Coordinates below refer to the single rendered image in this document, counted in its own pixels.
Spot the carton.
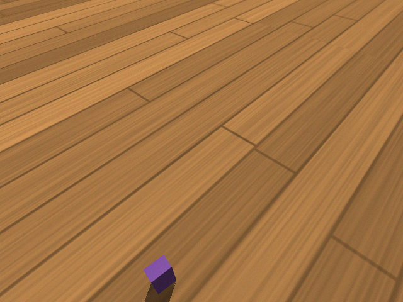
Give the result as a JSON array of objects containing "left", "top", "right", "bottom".
[{"left": 144, "top": 255, "right": 176, "bottom": 294}]

